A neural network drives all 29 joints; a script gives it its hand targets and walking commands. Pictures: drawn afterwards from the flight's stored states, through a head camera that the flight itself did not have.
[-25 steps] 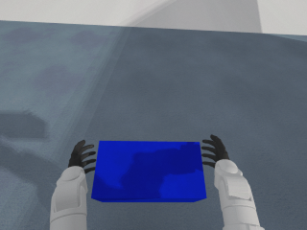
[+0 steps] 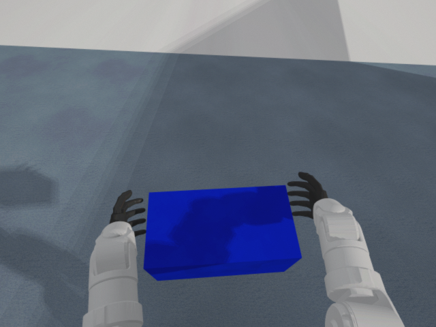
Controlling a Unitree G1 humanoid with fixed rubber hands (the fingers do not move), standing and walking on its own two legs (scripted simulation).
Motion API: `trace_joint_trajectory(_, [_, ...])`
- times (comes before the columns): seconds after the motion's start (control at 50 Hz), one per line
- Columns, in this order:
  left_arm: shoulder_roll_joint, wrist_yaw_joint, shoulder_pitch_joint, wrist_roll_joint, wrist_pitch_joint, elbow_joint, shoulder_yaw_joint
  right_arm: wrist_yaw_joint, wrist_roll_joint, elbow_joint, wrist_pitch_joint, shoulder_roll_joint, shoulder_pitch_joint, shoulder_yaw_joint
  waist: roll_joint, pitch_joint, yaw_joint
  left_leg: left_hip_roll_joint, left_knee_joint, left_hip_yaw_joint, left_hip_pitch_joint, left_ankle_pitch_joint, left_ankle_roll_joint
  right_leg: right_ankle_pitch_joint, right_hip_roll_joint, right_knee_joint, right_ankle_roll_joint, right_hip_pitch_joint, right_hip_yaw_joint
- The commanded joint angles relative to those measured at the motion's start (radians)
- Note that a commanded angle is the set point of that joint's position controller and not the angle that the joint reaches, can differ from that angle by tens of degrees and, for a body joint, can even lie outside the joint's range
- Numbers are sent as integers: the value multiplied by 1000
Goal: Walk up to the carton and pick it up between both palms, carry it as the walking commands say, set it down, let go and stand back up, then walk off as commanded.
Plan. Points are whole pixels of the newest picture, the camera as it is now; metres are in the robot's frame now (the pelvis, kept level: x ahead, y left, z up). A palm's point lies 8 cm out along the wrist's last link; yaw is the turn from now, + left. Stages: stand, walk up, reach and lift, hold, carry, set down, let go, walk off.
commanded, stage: hold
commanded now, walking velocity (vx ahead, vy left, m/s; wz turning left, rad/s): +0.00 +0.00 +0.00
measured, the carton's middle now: (220, 234) +0.33 +0.04 -0.05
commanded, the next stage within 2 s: set down in 0.22 s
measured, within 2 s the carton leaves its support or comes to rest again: neither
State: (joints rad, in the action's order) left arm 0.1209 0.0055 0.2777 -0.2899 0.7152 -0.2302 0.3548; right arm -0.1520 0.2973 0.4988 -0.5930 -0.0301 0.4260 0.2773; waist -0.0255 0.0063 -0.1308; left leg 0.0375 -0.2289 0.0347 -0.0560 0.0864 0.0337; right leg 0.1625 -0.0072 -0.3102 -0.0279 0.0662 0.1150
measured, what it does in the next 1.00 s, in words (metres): stands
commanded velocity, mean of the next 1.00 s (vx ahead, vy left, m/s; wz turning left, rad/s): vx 0.00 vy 0.00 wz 0.00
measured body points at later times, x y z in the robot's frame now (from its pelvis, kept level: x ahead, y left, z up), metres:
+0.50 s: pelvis +0.03 -0.04 +0.00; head +0.00 -0.04 +0.45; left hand +0.27 +0.21 +0.01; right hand +0.36 -0.16 +0.01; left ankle +0.03 +0.10 -0.75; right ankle +0.02 -0.14 -0.75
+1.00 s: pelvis -0.01 -0.03 -0.03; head +0.09 -0.02 +0.41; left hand +0.27 +0.22 -0.07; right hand +0.36 -0.15 -0.07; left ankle +0.03 +0.10 -0.75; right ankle +0.02 -0.14 -0.75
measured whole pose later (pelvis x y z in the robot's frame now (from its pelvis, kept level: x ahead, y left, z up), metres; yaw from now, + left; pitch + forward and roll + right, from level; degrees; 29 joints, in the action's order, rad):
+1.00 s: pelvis -0.01 -0.03 -0.03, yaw +3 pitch +14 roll +0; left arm 0.08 -0.07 0.33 -0.27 0.40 -0.40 0.47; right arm -0.04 0.25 0.57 -0.33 0.08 0.43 0.38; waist -0.02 0.04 -0.10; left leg 0.00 -0.60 -0.04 -0.64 0.20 -0.01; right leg 0.26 -0.05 -0.62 -0.03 0.60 0.03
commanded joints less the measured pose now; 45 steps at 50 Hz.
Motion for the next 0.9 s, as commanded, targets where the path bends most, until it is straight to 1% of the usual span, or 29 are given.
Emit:
trace_joint_trajectory(0.0, [799,-259,574,280,-31,42,-573,-296,-256,-41,58,895,514,-503,66,241,-40,-35,50,-87,97,-37,-46,58,-87,49,-36,36,-18])
trace_joint_trajectory(0.06, [802,-267,532,295,-24,84,-608,-283,-251,-71,52,906,442,-507,63,264,-16,-26,34,-68,139,-147,-56,-4,-84,67,-35,35,-12])
trace_joint_trajectory(0.12, [806,-282,476,308,-20,135,-654,-262,-252,-124,39,924,366,-527,60,283,10,-12,16,-58,176,-257,-63,-71,-83,82,-30,28,-10])
trace_joint_trajectory(0.16, [801,-290,439,314,-19,167,-677,-248,-259,-167,30,937,331,-552,52,289,16,-1,5,-55,191,-314,-63,-108,-83,89,-26,21,-8])
trace_joint_trajectory(0.2, [789,-297,407,319,-18,194,-693,-236,-267,-209,21,948,304,-580,39,293,14,10,-6,-53,201,-355,-61,-142,-81,95,-21,14,-5])
trace_joint_trajectory(0.22, [790,-295,415,266,-2,158,-688,-246,-256,-187,14,888,269,-506,93,306,49,12,-15,-94,230,-322,-77,-78,-91,89,-17,61,-40])
trace_joint_trajectory(0.26, [782,-302,382,256,-13,127,-667,-238,-254,-215,16,901,281,-526,53,271,34,21,-21,-81,210,-259,-65,-57,-88,92,-11,71,-42])
trace_joint_trajectory(0.32, [750,-312,383,247,-35,109,-627,-228,-259,-220,20,923,319,-548,15,234,-8,27,-35,-73,150,-182,-48,-53,-76,75,-1,60,-33])
trace_joint_trajectory(0.36, [723,-318,381,244,-50,88,-608,-218,-253,-199,25,927,315,-541,-3,217,-15,30,-48,-69,134,-162,-39,-60,-68,67,7,62,-26])
trace_joint_trajectory(0.44, [671,-331,376,236,-82,41,-570,-194,-232,-140,42,928,279,-506,-13,200,-11,34,-80,-63,119,-168,-28,-105,-53,54,22,67,-9])
trace_joint_trajectory(0.52, [637,-344,370,225,-121,-6,-531,-167,-217,-92,71,924,246,-471,-7,207,-6,39,-115,-59,82,-197,-23,-191,-40,28,32,68,6])
trace_joint_trajectory(0.62, [624,-353,365,204,-186,-71,-479,-135,-207,-56,127,923,234,-446,-4,248,-3,42,-178,-58,-27,-235,-19,-296,-31,-34,36,99,13])
trace_joint_trajectory(0.68, [625,-355,373,196,-228,-105,-449,-121,-208,-36,165,922,250,-441,-8,291,-7,40,-219,-58,-102,-240,-18,-314,-30,-76,35,133,13])
trace_joint_trajectory(0.72, [626,-353,389,193,-252,-122,-430,-116,-209,-18,189,920,274,-441,-8,318,-12,37,-246,-59,-145,-233,-16,-296,-32,-101,32,166,11])
trace_joint_trajectory(0.76, [630,-350,415,191,-274,-134,-418,-113,-207,5,212,915,301,-435,-3,346,-9,33,-274,-61,-179,-222,-15,-258,-37,-125,27,208,7])
trace_joint_trajectory(0.88, [662,-337,495,184,-325,-169,-403,-124,-183,84,263,896,363,-388,18,431,25,32,-340,-64,-274,-168,-15,-130,-60,-195,11,337,-15])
